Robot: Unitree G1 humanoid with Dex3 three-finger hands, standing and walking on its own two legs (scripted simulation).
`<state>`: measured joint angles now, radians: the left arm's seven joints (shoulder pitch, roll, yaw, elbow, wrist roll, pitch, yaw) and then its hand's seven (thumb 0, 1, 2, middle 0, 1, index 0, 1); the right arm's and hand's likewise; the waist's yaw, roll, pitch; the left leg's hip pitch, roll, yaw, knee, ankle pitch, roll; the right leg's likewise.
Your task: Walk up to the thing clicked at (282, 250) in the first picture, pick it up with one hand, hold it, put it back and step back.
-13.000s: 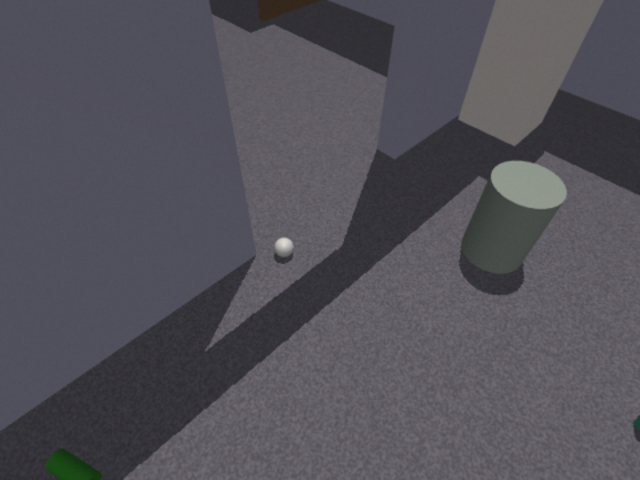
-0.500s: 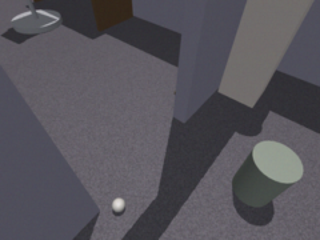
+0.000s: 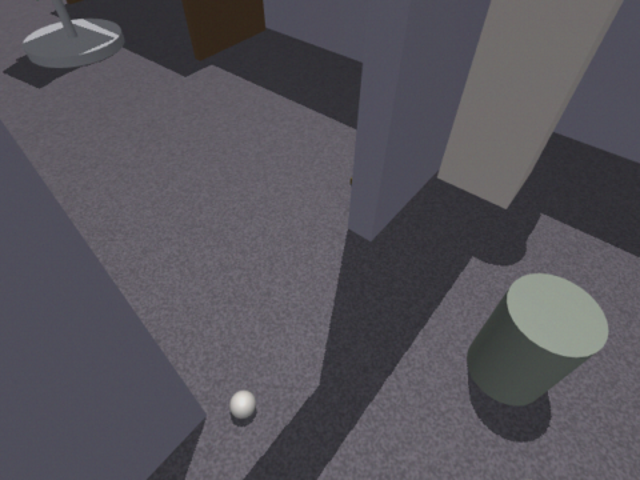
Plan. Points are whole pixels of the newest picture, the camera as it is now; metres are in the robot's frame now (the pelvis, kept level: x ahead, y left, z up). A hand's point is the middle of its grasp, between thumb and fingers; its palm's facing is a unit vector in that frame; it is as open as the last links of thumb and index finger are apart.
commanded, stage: stand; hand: left
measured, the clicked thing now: (242, 404) +0.44 +0.23 -0.74
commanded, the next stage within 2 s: rise first in 1.98 s
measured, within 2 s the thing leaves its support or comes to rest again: neither
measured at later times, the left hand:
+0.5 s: hand out of the picture +0.06 +0.26 -0.16, palm faces -0.03 -0.94 -0.34, open 7.4 cm
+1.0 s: hand out of the picture +0.08 +0.25 -0.16, palm faces -0.03 -0.94 -0.34, open 7.4 cm
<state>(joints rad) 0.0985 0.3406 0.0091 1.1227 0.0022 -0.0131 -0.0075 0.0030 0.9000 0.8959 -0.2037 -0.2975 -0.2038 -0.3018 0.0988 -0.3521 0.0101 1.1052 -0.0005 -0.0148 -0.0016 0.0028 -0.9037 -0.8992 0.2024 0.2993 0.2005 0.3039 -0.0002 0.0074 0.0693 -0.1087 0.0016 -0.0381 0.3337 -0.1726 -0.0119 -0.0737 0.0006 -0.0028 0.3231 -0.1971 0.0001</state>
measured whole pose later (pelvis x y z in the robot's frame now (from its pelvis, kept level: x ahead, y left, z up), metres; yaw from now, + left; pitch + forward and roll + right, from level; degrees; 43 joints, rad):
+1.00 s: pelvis +0.00 +0.00 +0.00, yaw +0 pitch -2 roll +0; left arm 0.12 0.35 0.00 1.13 0.00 -0.02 0.00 0.00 0.90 0.90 -0.20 -0.30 -0.20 -0.30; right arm 0.11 -0.35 0.01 1.14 0.00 -0.02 0.00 0.00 -0.90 -0.90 0.20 0.30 0.20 0.30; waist 0.00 0.00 0.05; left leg -0.12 -0.01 -0.03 0.31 -0.16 -0.01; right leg -0.09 -0.01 0.00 0.32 -0.19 0.00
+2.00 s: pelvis +0.01 +0.00 +0.00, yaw +0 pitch -2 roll +0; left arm 0.12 0.34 0.01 1.13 0.01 -0.01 0.00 0.00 0.90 0.90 -0.20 -0.30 -0.20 -0.30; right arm 0.11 -0.35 0.01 1.12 0.00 -0.01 0.00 0.00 -0.90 -0.90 0.20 0.30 0.20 0.30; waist 0.00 0.00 0.05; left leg -0.10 -0.01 -0.03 0.30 -0.18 -0.01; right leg -0.07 -0.01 0.00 0.31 -0.21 0.00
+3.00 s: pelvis +0.00 +0.01 -0.10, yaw -1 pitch +19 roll -2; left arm 0.29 0.32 0.12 0.38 0.24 0.25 0.02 -0.01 -0.51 0.95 -0.07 -1.07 -0.08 -1.07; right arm 0.21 -0.23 -0.02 0.53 0.01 -0.14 -0.03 0.01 -0.89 -0.90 0.20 0.30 0.20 0.30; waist -0.03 0.01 -0.14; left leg -0.98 0.00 -0.05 1.20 -0.56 0.00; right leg -0.93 0.01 -0.01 1.16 -0.57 0.01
